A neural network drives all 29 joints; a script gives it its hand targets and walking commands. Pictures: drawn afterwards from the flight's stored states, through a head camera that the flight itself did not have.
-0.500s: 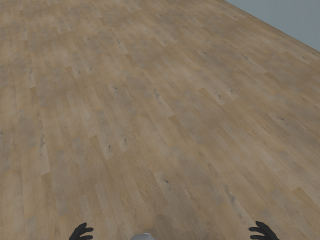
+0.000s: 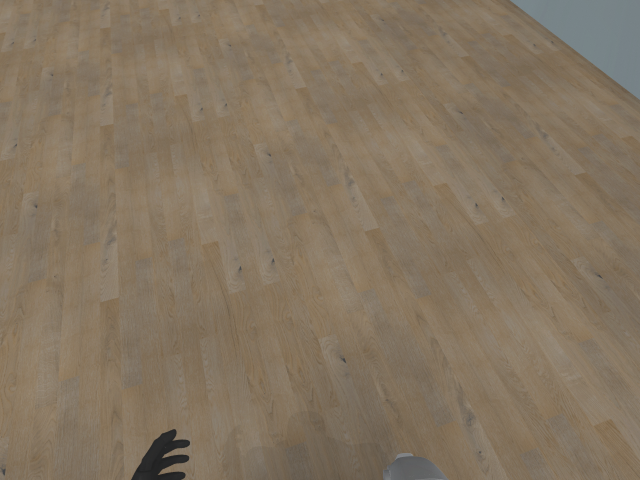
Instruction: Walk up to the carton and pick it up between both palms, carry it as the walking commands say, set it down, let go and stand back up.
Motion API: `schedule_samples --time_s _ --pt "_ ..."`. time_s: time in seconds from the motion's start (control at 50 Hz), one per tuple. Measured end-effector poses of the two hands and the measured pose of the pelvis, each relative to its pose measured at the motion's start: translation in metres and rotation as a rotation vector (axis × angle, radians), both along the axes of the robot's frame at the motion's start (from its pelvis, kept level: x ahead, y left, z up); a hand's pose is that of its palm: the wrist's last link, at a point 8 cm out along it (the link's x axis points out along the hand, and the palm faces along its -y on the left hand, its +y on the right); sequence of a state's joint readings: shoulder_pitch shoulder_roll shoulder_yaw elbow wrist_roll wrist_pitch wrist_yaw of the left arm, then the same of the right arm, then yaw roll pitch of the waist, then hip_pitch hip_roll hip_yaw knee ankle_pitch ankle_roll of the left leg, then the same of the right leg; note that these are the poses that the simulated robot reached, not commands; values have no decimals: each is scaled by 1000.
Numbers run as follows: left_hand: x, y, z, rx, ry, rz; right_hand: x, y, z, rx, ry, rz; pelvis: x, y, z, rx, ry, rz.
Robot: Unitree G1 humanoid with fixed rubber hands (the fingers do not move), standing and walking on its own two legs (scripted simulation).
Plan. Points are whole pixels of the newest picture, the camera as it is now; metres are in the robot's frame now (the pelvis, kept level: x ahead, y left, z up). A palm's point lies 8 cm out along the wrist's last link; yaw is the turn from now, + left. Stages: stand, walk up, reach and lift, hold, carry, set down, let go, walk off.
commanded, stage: walk up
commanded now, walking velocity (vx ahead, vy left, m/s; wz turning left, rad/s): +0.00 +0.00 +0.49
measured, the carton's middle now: out of the picture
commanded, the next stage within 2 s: none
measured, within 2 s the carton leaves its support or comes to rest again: neither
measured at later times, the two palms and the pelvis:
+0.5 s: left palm out of the picture +0.01 +0.25 -0.14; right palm (480, 411) +0.22 -0.20 -0.13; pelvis +0.02 -0.01 -0.02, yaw +22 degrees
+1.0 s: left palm (106, 479) +0.15 +0.30 -0.11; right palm (425, 319) +0.37 -0.15 -0.14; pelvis +0.20 +0.03 -0.01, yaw +34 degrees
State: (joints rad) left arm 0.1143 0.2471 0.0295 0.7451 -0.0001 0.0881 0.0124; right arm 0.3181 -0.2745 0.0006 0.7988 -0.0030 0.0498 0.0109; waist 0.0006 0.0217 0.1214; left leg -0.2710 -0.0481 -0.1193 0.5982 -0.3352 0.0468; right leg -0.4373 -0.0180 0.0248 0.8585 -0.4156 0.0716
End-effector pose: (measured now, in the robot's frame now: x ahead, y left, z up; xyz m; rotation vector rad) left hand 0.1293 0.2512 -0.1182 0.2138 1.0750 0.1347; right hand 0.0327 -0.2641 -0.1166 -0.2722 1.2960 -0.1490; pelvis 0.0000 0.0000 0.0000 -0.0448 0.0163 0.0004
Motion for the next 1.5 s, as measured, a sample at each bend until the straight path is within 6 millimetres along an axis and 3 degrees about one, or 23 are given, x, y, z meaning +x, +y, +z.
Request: schedule_samples --time_s 0.12,0.22,0.36,0.44,0.5,0.58,0.7,0.8,0.88,0.94,1.02,1.08,1.12,1.18,1.26,1.4,1.5 --pt "-10 -21 4 51 2 34 32 -21 -18 46 -43 55 0 -30 -7 42 22 37" --pt "-39 -23 16 71 -4 135 74 -19 -19 78 -72 177 0 -43 -1 57 21 153" --pt "-90 -17 10 55 19 280 144 14 -12 117 -161 345 3 -41 -3 44 12 288" --pt "-115 -8 -3 19 49 355 175 42 -7 120 -179 426 13 -26 -7 20 12 355" --pt "-122 3 -18 -7 70 387 190 61 -11 107 -193 456 25 -10 -16 7 18 383" --pt "-100 15 -15 -30 61 383 183 64 -8 84 -137 438 46 5 -10 -1 21 391" --pt "-38 36 -4 -24 -20 382 155 43 -7 19 53 392 86 18 -5 0 18 413" --pt "18 48 -2 4 -74 377 169 36 -17 13 127 370 130 22 -12 21 4 419" --pt "47 51 -3 24 -85 402 216 47 -31 37 129 403 165 24 -18 27 9 449" --pt "39 51 3 30 -74 480 272 72 -27 55 85 499 184 27 -12 28 17 531" --pt "11 48 5 39 -12 588 358 126 -21 99 -62 622 202 37 -6 32 18 608" --pt "-4 46 2 25 33 639 412 174 -11 141 -190 686 213 48 -7 34 -1 639" --pt "-7 50 -3 10 44 667 437 201 -3 154 -254 720 219 58 -8 28 -19 659" --pt "-4 63 -17 -16 39 692 457 231 1 151 -308 750 227 77 -17 13 -42 679" --pt "12 82 -26 -47 49 682 454 238 -2 127 -278 728 234 93 -19 7 -34 668" --pt "49 106 -5 -22 0 661 416 197 -6 51 -88 672 245 98 -4 7 -4 665" --pt "66 104 1 5 -21 655 405 171 -15 41 -7 647 255 88 -5 28 -1 664"
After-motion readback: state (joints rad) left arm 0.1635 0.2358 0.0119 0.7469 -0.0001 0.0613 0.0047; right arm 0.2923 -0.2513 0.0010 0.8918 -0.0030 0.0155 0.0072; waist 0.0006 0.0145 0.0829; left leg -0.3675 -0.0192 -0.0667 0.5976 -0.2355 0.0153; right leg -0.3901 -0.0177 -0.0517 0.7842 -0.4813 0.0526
